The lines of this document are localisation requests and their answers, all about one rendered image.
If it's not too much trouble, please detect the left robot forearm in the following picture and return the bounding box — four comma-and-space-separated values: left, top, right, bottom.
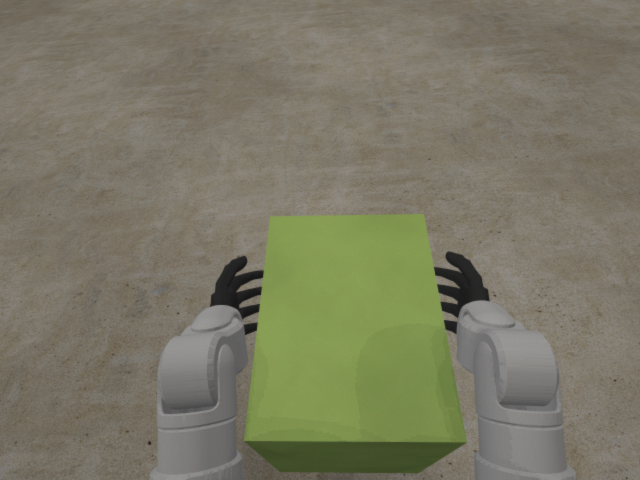
149, 305, 248, 480

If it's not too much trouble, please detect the left robot hand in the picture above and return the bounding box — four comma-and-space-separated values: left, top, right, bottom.
210, 256, 264, 335

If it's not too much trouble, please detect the right robot hand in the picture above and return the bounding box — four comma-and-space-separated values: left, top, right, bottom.
434, 252, 490, 334

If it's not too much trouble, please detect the right robot forearm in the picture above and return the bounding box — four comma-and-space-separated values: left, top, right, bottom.
456, 300, 577, 480

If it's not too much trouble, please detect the carton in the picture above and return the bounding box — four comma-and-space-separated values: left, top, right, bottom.
244, 214, 467, 473

